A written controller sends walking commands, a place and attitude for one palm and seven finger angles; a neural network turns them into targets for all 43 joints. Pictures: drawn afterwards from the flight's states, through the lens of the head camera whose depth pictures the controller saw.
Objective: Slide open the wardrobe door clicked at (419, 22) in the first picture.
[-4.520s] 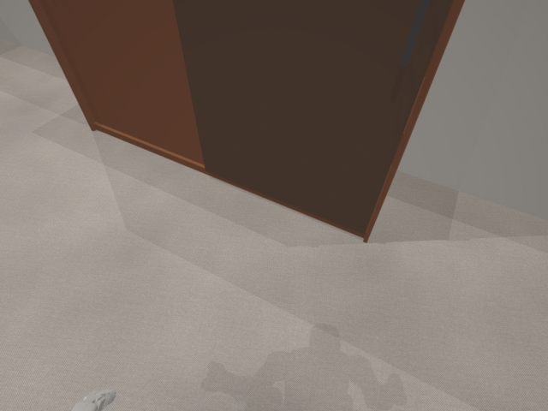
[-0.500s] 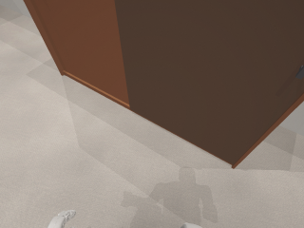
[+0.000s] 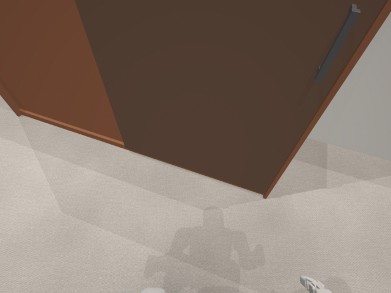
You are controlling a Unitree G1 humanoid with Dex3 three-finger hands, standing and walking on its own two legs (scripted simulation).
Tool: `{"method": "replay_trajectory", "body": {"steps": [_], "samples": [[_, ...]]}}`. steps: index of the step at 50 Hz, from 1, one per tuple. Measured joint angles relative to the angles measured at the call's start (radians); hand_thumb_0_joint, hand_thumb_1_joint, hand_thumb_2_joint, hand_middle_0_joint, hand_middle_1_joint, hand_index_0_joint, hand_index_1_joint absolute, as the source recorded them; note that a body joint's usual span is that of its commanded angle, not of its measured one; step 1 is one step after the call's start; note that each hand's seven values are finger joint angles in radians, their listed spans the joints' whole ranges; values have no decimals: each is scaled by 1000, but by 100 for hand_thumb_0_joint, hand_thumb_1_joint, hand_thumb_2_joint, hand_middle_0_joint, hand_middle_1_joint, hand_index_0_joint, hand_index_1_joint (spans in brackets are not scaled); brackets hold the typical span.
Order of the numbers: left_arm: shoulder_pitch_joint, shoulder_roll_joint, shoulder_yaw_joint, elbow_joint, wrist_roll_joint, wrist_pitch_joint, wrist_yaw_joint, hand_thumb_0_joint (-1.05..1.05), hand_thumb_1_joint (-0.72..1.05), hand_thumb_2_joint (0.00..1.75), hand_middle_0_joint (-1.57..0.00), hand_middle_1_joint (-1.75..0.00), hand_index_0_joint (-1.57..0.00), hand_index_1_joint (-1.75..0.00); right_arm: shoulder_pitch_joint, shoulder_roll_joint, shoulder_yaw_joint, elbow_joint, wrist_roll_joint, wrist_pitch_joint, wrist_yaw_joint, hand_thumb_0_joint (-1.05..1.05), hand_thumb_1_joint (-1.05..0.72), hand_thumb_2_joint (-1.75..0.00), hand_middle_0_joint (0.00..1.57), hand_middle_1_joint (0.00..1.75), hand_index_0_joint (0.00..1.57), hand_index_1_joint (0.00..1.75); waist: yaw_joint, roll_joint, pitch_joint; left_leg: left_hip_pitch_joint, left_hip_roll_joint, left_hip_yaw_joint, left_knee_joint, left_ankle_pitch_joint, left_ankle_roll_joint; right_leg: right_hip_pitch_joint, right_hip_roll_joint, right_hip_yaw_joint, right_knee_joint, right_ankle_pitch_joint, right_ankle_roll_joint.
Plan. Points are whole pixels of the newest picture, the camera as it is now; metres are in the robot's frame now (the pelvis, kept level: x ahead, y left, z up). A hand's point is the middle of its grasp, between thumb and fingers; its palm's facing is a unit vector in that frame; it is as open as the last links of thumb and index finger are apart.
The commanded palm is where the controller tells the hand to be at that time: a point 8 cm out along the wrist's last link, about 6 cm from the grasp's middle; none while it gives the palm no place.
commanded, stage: turn to face it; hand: right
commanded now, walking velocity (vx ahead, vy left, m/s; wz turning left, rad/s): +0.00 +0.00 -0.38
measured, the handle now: (334, 46) +0.68 -0.28 +0.16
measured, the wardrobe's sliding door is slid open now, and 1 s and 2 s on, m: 0.00 0.00 0.00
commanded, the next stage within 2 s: take the last steps up to it in 0.24 s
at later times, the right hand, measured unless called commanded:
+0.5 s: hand out of the picture -0.05 -0.21 -0.18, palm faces +0.25 +0.94 -0.23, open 7.3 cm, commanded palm none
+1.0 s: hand (281, 280) +0.19 -0.19 -0.17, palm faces +0.20 +0.96 -0.20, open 7.3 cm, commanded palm none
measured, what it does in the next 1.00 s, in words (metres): walks ahead: left foot, then right foot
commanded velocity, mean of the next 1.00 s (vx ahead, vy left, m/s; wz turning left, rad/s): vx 0.19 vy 0.03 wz -0.10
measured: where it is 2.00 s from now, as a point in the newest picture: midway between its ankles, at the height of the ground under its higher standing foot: (195, 281)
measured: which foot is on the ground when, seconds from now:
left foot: up 0.00-0.02, down 0.04-0.46, up 0.48-0.90, down 0.92-1.00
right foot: down 0.00-0.04, up 0.06-0.44, down 0.46-0.94, up 0.96-1.00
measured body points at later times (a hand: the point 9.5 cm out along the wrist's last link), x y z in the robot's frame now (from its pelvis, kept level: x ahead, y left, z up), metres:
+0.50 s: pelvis +0.00 -0.01 -0.01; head +0.02 -0.04 +0.44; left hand +0.15 +0.21 -0.14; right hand -0.06 -0.26 -0.17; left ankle +0.00 +0.12 -0.73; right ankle -0.05 -0.11 -0.74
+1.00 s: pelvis +0.14 +0.01 -0.01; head +0.16 +0.01 +0.44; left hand +0.09 +0.24 -0.17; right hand +0.18 -0.24 -0.15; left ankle +0.22 +0.09 -0.74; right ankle -0.02 -0.10 -0.68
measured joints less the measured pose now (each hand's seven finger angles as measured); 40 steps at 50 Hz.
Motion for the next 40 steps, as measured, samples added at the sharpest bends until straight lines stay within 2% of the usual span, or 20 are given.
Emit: {"method": "replay_trajectory", "body": {"steps": [1, 2, 4, 6, 8, 11, 16, 21, 23, 24, 26, 29, 32, 36, 40], "samples": [[7, 3, 3, 2, -2, 2, 0, 1, 91, 90, -20, -30, -21, -30, 1, 5, 6, -8, 1, -9, 0, 0, -91, -90, 20, 30, 20, 30, 0, -3, -5, 40, -5, 6, -90, 52, 4, -12, 6, 9, 21, -9, 8], [11, 10, 7, 3, -7, 4, -1, 1, 91, 90, -20, -30, -21, -30, 4, 13, 10, -13, -3, -20, -2, 0, -91, -90, 20, 30, 20, 30, -2, -13, -9, 63, -9, 15, -144, 88, 40, -29, 8, 17, 57, -25, 16], [9, 25, 20, 11, -7, 13, 0, 1, 91, 90, -20, -30, -21, -30, 9, 35, 21, -15, -10, -32, -3, 0, -91, -90, 20, 30, 20, 30, 2, -34, -5, 68, -9, 42, -126, 77, 90, -85, 7, 4, 222, -176, 31], [8, 33, 28, 18, -3, 25, -1, 1, 91, 90, -20, -30, -21, -30, 26, 51, 27, -14, -12, -33, -5, 0, -91, -90, 20, 30, 21, 30, 0, -31, -8, 87, 8, 60, -135, 67, 103, -144, 4, -36, 421, -230, 41], [2, 42, 32, 23, -1, 28, -6, 1, 91, 90, -20, -30, -20, -30, 42, 62, 31, -6, -13, -32, -6, 0, -91, -90, 20, 30, 21, 30, 0, -28, -7, 111, 19, 77, -161, 75, 104, -181, -20, -68, 560, -199, 54], [-10, 46, 31, 31, -1, 29, -9, 1, 91, 90, -20, -30, -20, -30, 66, 71, 33, 14, -17, -36, -6, 0, -91, -90, 20, 30, 21, 30, -6, -16, -3, 135, 36, 98, -188, 86, 104, -187, -58, -95, 612, -168, 73], [-47, 40, 21, 42, -7, 33, -7, 1, 91, 90, -19, -30, -20, -30, 110, 66, 32, 48, -25, -38, -2, 0, -90, -90, 20, 30, 21, 30, -32, 14, 6, 140, 62, 125, -195, 87, 97, -118, -90, -118, 459, -203, 83], [-91, 24, 0, 42, -13, 13, -2, 1, 91, 90, -19, -30, -20, -30, 155, 36, 19, 97, -27, -34, -1, 0, -90, -90, 20, 30, 21, 30, -64, 40, 9, 126, 78, 153, -170, 74, 74, -3, -87, -153, 203, -185, 67], [-88, 17, -11, 37, -10, -11, -2, 1, 91, 90, -19, -30, -20, -30, 183, 20, 12, 118, -21, -29, 1, 0, -90, -90, 20, 30, 21, 30, -71, 42, -10, 111, 78, 167, -129, 50, 58, 74, -88, -171, 37, -103, 44], [-89, 7, -14, 40, -6, -25, -2, 1, 91, 90, -19, -30, -20, -30, 191, 8, 7, 131, -19, -23, 3, 0, -91, -90, 20, 30, 21, 30, -75, 56, -13, 93, 83, 157, -80, 4, 54, 76, -81, -174, 31, -75, 20], [-81, -17, -27, 42, 0, -39, -1, 1, 91, 90, -20, -30, -20, -30, 207, -11, 2, 160, -23, -7, 4, 0, -91, -90, 20, 30, 21, 30, -87, 77, -21, 42, 69, 113, 69, -98, 55, 90, -77, -186, 51, -103, -6], [-39, -48, -41, 49, 0, -60, 11, 1, 91, 90, -20, -30, -20, -30, 215, -22, -1, 199, -26, -1, 18, 0, -91, -90, 20, 30, 20, 30, -79, 80, -37, -41, 50, 81, 262, -55, 55, 150, -77, -183, -21, -100, -12], [10, -63, -39, 72, -6, -77, 27, 0, 93, 90, -20, -30, -21, -30, 211, -17, 2, 208, -25, -12, 31, 0, -91, -90, 19, 30, 20, 30, -71, 74, -46, -101, 56, 67, 321, 31, 46, 213, -72, -176, -113, -65, -16], [76, -59, -35, 113, -8, -87, 30, 0, 94, 90, -20, -30, -21, -30, 187, 1, 6, 205, -24, -18, 37, 0, -91, -90, 19, 30, 20, 30, -60, 66, -48, -150, 73, 58, 284, 101, 32, 276, -66, -174, -188, -53, -16], [134, -61, -30, 154, -3, -86, 31, 0, 93, 90, -20, -30, -21, -30, 138, 21, 8, 196, -21, -18, 42, 0, -91, -90, 19, 30, 20, 30, -40, 58, -35, -154, 82, 68, 149, 125, 33, 323, -68, -178, -211, -75, -3]]}}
